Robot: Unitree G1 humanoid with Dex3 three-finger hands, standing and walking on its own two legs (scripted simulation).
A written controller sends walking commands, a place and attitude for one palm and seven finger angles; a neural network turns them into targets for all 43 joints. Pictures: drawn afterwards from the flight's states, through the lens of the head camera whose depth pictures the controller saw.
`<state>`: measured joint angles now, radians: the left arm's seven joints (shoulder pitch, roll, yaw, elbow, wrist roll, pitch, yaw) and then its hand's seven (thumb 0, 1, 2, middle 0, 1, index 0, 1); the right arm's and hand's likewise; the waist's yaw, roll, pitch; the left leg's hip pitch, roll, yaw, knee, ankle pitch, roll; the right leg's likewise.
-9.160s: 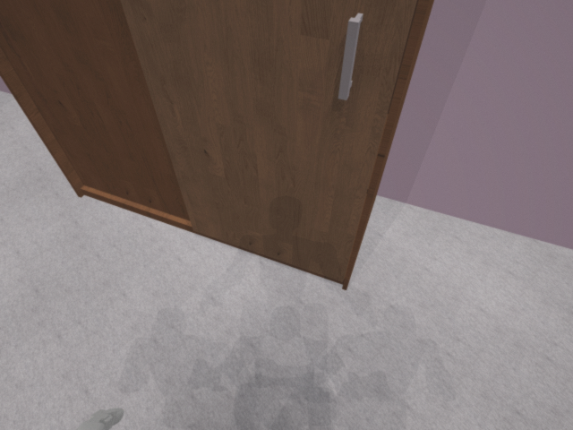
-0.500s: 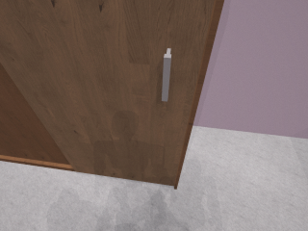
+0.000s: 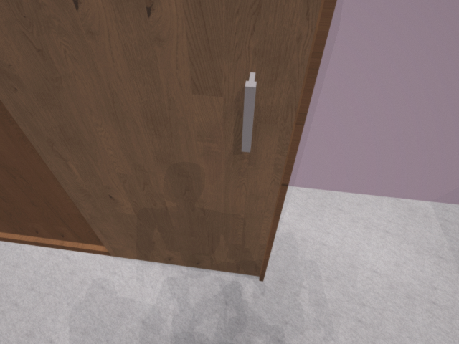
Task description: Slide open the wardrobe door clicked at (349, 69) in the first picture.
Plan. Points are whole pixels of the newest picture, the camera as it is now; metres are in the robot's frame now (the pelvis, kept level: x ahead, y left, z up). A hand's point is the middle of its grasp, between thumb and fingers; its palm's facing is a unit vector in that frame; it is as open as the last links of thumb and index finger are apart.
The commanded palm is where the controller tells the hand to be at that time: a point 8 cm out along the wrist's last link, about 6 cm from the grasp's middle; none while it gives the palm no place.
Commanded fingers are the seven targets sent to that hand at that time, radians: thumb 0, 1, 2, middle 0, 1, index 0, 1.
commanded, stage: look again from close up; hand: right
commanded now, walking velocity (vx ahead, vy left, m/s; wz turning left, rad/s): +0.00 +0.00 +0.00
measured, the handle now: (249, 114) +0.50 -0.01 +0.15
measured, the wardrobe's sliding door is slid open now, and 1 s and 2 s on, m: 0.00 0.00 0.00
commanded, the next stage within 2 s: shuffle to correct the standing spot in 0.34 s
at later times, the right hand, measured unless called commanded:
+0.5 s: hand out of the picture +0.05 -0.22 -0.17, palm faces -0.01 +0.96 -0.28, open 7.4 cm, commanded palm none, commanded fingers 0.00 -0.90 -0.90 0.20 0.30 0.20 0.30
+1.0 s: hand out of the picture -0.04 -0.11 -0.19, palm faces +0.09 +0.99 -0.14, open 7.4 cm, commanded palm none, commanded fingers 0.00 -0.90 -0.90 0.20 0.30 0.20 0.30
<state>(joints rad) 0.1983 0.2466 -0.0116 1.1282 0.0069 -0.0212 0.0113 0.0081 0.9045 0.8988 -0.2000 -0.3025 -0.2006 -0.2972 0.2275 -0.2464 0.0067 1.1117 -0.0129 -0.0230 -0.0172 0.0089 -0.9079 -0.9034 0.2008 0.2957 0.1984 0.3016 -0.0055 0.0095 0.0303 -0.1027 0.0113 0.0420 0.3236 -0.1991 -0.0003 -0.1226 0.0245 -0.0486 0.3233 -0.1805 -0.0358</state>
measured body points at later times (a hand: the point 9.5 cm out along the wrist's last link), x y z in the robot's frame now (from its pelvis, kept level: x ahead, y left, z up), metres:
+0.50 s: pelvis +0.01 +0.00 +0.00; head +0.01 +0.00 +0.45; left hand +0.06 +0.27 -0.14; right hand +0.05 -0.27 -0.15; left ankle -0.01 +0.12 -0.75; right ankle +0.00 -0.09 -0.75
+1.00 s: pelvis +0.02 +0.05 -0.01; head +0.05 +0.04 +0.44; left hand -0.01 +0.27 -0.17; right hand -0.05 -0.16 -0.17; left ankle -0.01 +0.12 -0.75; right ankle +0.00 -0.09 -0.75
